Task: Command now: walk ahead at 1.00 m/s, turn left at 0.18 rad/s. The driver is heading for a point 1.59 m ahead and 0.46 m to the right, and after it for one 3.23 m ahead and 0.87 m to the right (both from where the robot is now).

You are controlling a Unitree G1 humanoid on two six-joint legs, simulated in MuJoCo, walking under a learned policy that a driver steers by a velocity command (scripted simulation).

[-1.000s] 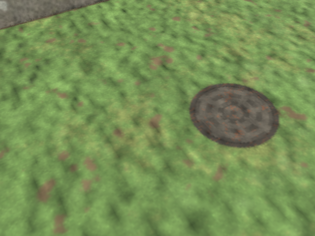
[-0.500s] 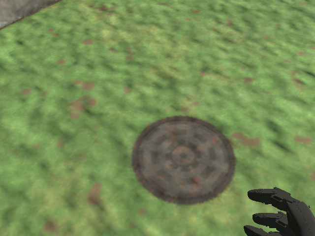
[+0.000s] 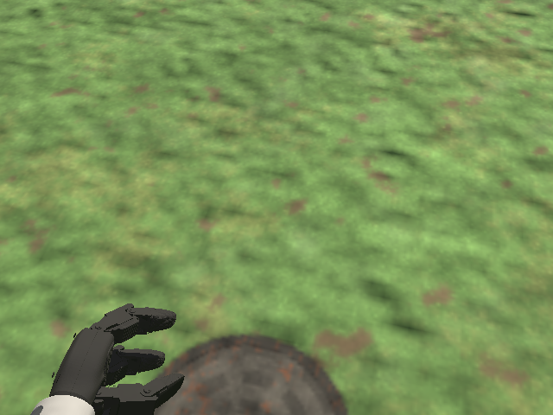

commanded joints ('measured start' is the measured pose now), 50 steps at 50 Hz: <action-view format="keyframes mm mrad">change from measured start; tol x64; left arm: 1 111 123 42 -9 2 -11 27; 50 415 207 130 131 -8 38 92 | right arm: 1 -132 -252 -46 -86 2 -20 -3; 50 -319 -140 1 -269 -27 9 -30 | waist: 1 192 105 3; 50 147 116 -16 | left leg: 1 -197 203 -65 103 945 158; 6 -983 13 -87 1301 -49 108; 19 -405 60 -35 442 418 -11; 26 129 458 -793 64 -576 137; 43 -85 279 263 415 1396 54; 46 -702 35 193 1416 -171 17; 50 -882 138 -52 1296 25 24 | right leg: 1 397 87 -84 -88 -67 -19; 6 1070 -276 819 -424 -607 -224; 18 277 -46 332 -608 -9 -163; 26 -124 59 102 749 -309 -57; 50 714 -186 564 -444 -221 -255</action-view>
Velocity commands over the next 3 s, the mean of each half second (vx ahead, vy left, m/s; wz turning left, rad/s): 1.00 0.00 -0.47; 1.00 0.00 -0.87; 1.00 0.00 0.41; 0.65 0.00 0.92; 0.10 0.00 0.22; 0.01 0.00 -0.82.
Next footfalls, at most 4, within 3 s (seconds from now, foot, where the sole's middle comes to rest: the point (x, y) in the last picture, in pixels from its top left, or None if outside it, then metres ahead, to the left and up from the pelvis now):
0.06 right None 0.25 -0.10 -0.77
0.46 left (219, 352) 0.64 0.09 -0.77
0.90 right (335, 241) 0.94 -0.27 -0.77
1.36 left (373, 143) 1.32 -0.48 -0.77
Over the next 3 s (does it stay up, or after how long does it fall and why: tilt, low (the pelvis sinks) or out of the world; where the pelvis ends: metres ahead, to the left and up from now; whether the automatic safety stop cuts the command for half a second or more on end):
stays up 1.69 -0.70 0.01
